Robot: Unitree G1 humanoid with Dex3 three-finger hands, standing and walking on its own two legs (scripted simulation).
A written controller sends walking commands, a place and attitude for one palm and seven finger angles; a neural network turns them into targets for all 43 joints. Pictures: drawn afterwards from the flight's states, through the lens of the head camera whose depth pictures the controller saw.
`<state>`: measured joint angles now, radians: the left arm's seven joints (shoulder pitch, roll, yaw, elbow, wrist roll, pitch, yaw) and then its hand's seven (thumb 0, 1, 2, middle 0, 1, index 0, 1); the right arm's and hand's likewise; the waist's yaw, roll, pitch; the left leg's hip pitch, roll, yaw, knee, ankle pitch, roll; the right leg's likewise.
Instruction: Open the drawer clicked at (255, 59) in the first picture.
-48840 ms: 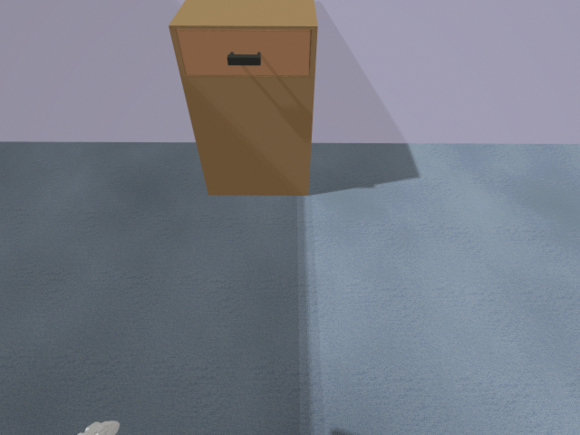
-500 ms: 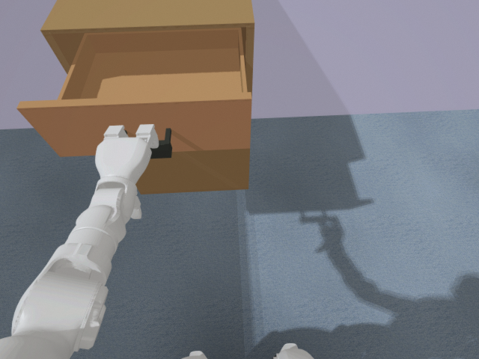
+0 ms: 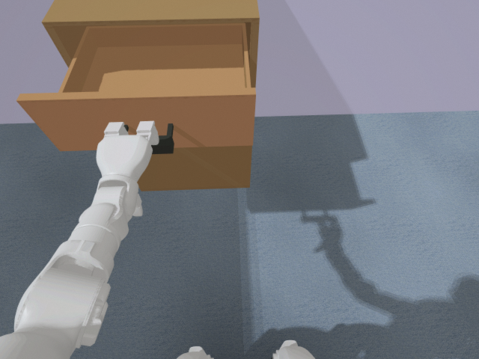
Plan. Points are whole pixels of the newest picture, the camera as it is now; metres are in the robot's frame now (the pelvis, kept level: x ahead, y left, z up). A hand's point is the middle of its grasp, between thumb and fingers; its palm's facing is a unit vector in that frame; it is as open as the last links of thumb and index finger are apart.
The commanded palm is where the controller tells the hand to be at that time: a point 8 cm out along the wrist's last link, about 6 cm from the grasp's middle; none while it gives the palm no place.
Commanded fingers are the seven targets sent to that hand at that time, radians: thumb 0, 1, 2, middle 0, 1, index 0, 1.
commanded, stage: lower the fingers behind the handle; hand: left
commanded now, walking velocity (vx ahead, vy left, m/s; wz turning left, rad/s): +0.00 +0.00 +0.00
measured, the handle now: (146, 136) +0.55 +0.20 -0.01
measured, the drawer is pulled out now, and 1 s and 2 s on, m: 0.25 0.24 0.24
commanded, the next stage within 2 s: lift the fingers back up to retry in 0.70 s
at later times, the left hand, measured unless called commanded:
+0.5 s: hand (137, 167) +0.46 +0.20 +0.00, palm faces +0.00 +0.02 -1.00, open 14.3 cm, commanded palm +0.42 +0.20 +0.02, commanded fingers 0.00 -0.50 0.30 -0.30 -1.20 -0.30 -1.20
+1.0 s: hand (136, 167) +0.46 +0.20 +0.00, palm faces -0.02 -0.01 -1.00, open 14.3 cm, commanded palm +0.42 +0.20 +0.05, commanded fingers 0.00 -0.50 0.30 -0.30 -1.20 -0.30 -1.20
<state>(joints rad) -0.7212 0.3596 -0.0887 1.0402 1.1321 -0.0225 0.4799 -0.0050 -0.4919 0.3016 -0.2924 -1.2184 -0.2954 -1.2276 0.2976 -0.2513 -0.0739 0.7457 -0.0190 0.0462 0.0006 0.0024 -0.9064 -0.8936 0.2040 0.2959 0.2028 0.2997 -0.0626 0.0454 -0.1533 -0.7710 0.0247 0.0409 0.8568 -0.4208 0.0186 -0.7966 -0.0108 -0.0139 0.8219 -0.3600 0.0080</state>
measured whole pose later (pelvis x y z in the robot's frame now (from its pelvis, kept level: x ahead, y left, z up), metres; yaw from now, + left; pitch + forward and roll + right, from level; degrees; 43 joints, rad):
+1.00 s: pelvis -0.01 +0.01 -0.01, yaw -1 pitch +20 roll -1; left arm -0.76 0.39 -0.08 1.00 1.10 0.01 0.41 0.00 -0.49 0.30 -0.21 -1.18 -0.22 -1.19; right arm 0.31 -0.25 -0.06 0.70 0.00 0.07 -0.02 0.00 -0.91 -0.89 0.20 0.30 0.20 0.30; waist -0.08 0.05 -0.15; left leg -0.84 0.03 0.05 0.92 -0.43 0.03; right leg -0.87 -0.01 0.00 0.87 -0.36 0.02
